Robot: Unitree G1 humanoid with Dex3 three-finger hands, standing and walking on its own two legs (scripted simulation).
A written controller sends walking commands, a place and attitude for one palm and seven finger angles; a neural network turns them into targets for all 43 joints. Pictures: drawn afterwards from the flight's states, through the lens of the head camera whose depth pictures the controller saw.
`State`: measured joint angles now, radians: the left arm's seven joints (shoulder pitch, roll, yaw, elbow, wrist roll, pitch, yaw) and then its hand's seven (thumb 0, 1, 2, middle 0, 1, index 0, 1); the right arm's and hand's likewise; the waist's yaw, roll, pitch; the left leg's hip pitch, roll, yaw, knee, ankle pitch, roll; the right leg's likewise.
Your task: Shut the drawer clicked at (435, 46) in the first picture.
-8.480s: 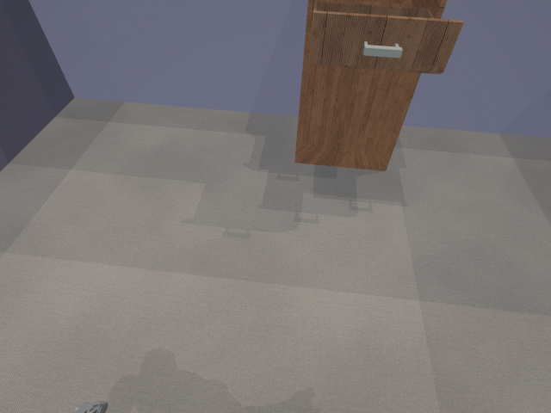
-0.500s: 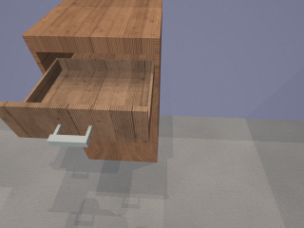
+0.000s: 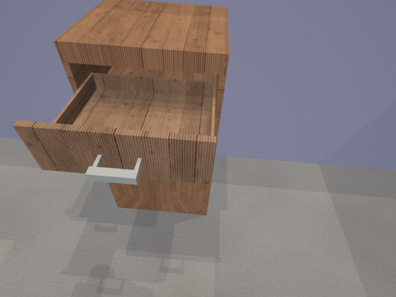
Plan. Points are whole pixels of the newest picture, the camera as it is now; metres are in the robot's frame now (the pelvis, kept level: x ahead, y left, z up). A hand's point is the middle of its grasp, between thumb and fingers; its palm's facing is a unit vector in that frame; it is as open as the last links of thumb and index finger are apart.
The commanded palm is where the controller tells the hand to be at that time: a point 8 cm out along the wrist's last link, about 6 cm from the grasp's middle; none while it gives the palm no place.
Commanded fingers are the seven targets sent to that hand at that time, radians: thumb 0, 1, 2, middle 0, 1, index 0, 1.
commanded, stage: look again from close up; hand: left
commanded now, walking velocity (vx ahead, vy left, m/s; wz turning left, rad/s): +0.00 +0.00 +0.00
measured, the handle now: (116, 167) +0.39 +0.22 +0.02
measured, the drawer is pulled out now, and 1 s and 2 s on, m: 0.29 0.29 0.29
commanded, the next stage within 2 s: shuffle to correct the standing spot in 0.06 s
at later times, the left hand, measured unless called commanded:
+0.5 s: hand out of the picture +0.00 +0.17 -0.19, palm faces +0.06 -0.99 -0.13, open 7.4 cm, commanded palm none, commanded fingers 0.00 0.90 0.90 -0.20 -0.30 -0.20 -0.30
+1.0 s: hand out of the picture +0.08 +0.21 -0.18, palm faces -0.01 -0.97 -0.23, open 7.3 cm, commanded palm none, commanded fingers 0.00 0.90 0.90 -0.20 -0.30 -0.20 -0.30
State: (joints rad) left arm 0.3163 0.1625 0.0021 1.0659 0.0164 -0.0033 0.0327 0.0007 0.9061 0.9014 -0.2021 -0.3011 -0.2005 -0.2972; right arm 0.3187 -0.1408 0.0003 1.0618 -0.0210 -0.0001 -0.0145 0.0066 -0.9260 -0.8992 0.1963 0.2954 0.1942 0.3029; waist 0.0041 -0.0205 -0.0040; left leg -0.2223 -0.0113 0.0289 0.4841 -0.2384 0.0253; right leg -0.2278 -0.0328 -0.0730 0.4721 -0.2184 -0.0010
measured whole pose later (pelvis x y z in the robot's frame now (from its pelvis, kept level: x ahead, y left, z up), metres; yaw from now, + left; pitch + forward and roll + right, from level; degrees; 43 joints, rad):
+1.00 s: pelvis +0.05 +0.02 +0.00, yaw -2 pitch +0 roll +1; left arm 0.27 0.21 0.01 1.00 0.01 0.01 0.04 0.01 0.92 0.90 -0.20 -0.30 -0.20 -0.30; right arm 0.26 -0.15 -0.02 1.04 -0.02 -0.01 -0.03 0.01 -0.92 -0.90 0.20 0.30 0.20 0.30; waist 0.01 -0.03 0.05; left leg -0.17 -0.05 0.08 0.49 -0.32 0.06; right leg -0.23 -0.07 -0.01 0.55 -0.33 0.01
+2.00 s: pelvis +0.03 +0.02 +0.00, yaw -3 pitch -1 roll +0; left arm 0.27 0.17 -0.01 1.08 0.01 0.00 0.04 0.00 0.90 0.90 -0.20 -0.30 -0.20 -0.30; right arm 0.21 -0.15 -0.01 1.16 -0.01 0.00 -0.01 0.00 -0.92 -0.90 0.20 0.30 0.20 0.30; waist 0.00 -0.02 0.06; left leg -0.16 -0.03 0.09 0.44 -0.27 0.05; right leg -0.20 -0.05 0.00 0.47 -0.25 0.04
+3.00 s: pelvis +0.08 +0.02 -0.01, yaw -3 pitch +0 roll +1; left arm 0.22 0.18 0.04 0.97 0.02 0.02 0.05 0.00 0.90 0.90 -0.20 -0.30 -0.20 -0.30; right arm 0.16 -0.20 -0.06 1.02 -0.01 0.02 -0.03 0.01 -0.92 -0.90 0.20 0.30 0.19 0.30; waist 0.00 -0.01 0.12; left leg -0.28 0.00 0.06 0.57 -0.25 -0.01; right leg -0.22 -0.08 -0.03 0.62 -0.40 0.04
